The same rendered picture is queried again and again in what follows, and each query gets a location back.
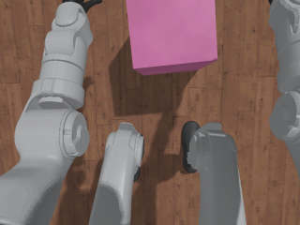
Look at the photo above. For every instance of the left robot upper arm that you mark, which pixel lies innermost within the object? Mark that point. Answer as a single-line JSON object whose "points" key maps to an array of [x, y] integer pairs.
{"points": [[47, 140]]}

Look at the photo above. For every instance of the carton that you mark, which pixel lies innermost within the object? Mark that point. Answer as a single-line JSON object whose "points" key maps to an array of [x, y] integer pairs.
{"points": [[168, 36]]}

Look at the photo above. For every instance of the right robot forearm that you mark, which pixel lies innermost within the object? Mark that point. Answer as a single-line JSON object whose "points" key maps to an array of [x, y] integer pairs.
{"points": [[285, 21]]}

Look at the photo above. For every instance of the right robot upper arm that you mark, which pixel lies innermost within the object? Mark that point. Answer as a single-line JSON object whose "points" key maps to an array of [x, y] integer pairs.
{"points": [[284, 122]]}

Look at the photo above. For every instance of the robot right shin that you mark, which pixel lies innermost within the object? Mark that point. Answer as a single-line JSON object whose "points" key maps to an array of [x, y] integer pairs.
{"points": [[212, 126]]}

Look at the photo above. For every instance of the left robot forearm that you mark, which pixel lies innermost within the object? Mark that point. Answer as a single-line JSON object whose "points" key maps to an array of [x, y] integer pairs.
{"points": [[60, 82]]}

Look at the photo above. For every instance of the left robot hand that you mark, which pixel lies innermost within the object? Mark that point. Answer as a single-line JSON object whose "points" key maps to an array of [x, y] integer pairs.
{"points": [[85, 5]]}

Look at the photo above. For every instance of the left robot foot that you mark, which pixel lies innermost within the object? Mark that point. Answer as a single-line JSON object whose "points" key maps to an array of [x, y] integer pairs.
{"points": [[137, 175]]}

